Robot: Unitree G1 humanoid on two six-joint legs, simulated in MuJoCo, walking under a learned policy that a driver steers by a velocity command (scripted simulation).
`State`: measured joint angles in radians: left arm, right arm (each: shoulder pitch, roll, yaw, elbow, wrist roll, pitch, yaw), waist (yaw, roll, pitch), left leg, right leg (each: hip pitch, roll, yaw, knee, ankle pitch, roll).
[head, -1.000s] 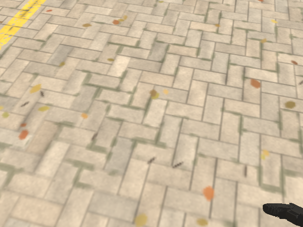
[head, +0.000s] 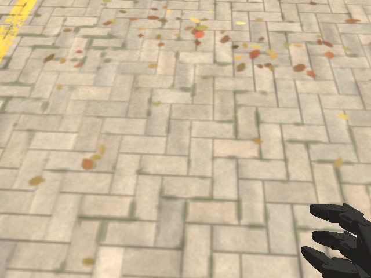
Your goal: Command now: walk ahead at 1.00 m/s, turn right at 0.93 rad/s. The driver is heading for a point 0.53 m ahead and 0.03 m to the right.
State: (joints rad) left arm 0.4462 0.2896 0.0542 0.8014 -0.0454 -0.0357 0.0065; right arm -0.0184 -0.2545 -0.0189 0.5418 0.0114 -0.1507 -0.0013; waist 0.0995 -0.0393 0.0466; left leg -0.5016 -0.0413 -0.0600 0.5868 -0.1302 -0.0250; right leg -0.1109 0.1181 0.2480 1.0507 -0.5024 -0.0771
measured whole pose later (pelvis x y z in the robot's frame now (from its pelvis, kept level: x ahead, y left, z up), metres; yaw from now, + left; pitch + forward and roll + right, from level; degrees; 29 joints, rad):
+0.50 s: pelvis +0.40 -0.08 +0.00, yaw -26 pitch -1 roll +1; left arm 0.14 0.31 0.04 0.62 0.00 -0.04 -0.05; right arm 0.27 -0.30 -0.02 0.76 0.03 -0.11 0.00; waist -0.02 0.00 0.11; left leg -0.23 0.03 -0.04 1.35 -0.44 -0.03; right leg -0.49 0.09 -0.07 0.68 -0.17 -0.13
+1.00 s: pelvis +0.62 -0.12 +0.02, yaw -30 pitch +1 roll +0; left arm 0.19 0.28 0.03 0.84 0.00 0.04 0.01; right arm 0.13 -0.22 0.00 0.76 -0.02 -0.03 0.02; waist 0.01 -0.02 0.04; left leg -0.41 -0.01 0.02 0.52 -0.12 0.02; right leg -0.28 0.02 0.06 0.75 -0.52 0.03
